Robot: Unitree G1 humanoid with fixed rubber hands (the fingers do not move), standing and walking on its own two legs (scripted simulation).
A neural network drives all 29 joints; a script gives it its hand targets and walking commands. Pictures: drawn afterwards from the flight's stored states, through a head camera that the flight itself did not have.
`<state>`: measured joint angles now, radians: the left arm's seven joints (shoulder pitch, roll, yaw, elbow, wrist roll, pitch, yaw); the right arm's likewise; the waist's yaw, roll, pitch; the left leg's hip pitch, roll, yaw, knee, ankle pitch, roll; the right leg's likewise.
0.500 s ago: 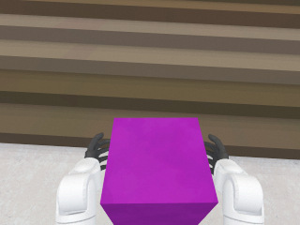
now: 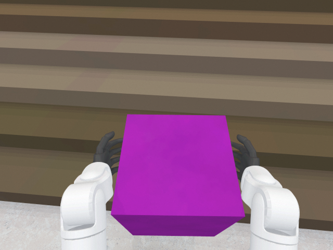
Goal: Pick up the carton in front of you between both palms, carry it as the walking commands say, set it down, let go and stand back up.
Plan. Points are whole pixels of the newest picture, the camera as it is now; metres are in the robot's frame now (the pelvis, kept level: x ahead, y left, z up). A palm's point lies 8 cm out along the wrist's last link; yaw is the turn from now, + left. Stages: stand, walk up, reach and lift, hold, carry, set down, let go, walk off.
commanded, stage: carry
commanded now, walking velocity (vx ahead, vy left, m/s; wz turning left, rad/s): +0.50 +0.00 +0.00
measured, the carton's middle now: (174, 181) +0.29 +0.00 +0.05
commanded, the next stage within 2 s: none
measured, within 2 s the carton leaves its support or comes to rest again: neither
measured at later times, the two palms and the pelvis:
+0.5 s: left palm (125, 54) +0.70 +0.17 +0.16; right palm (213, 56) +0.70 -0.13 +0.16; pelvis +0.31 +0.02 +0.00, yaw +1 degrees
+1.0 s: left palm (147, 4) +1.05 +0.12 +0.22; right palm (214, 12) +0.99 -0.17 +0.21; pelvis +0.64 +0.04 +0.11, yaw -2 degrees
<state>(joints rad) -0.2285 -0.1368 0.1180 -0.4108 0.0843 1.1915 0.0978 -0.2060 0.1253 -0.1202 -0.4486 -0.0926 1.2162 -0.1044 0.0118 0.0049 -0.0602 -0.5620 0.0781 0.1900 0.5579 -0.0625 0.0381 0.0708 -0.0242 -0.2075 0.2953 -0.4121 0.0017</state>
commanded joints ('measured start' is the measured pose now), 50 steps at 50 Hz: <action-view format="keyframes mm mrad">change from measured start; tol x64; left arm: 1 -661 -620 -696 -22 -406 43 -218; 50 -1136 -716 -407 226 -237 65 -171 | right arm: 1 -698 652 705 3 426 25 217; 50 -1427 1025 718 155 619 24 220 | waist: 1 -32 -126 -210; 50 -144 -36 -505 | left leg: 1 315 -107 99 -54 -54 29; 4 835 309 -738 -275 -276 229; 24 811 94 -45 137 956 92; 28 -344 -164 -146 1095 -474 -15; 35 -727 -86 -130 1392 -566 80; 41 323 -219 72 465 -193 106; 44 945 262 -979 -87 905 451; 50 864 131 -600 -94 263 219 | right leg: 1 -49 -154 -30 259 820 -86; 6 -763 2 223 1143 -31 -75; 23 -787 46 51 492 203 -107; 28 629 -340 544 307 1797 -345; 35 448 -287 460 129 833 -259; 41 -119 -176 130 262 1931 -176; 44 -579 252 356 1640 165 2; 50 -1001 70 256 1473 28 -94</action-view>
